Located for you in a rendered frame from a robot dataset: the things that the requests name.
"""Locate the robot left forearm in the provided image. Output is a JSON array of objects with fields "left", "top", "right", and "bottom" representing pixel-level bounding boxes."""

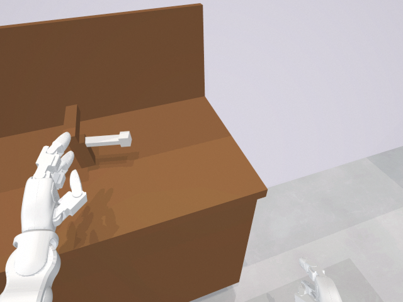
[{"left": 0, "top": 229, "right": 61, "bottom": 302}]

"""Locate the robot left hand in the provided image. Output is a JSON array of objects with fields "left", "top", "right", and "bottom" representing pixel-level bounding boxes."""
[{"left": 21, "top": 132, "right": 88, "bottom": 233}]

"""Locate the counter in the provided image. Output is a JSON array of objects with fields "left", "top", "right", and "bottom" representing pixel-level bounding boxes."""
[{"left": 0, "top": 3, "right": 268, "bottom": 302}]

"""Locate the tap lever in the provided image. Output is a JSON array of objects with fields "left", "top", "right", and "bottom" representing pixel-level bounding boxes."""
[{"left": 85, "top": 131, "right": 132, "bottom": 147}]

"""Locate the robot right hand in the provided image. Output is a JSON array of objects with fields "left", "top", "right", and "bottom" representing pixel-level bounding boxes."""
[{"left": 295, "top": 257, "right": 342, "bottom": 302}]

